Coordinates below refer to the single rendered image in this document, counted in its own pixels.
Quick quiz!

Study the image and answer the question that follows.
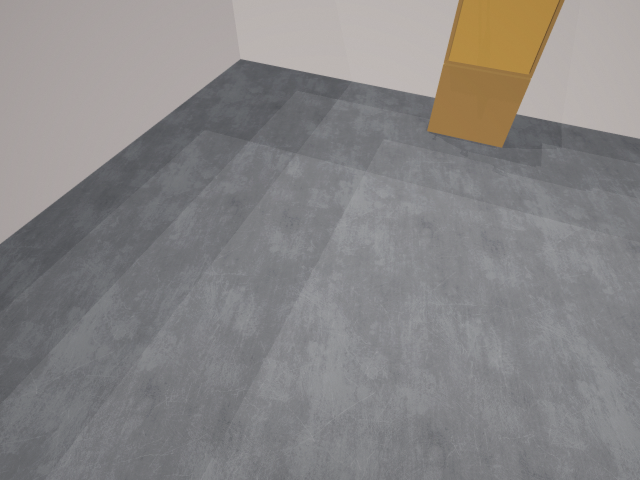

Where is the cupboard door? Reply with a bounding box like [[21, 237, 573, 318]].
[[449, 0, 559, 74]]

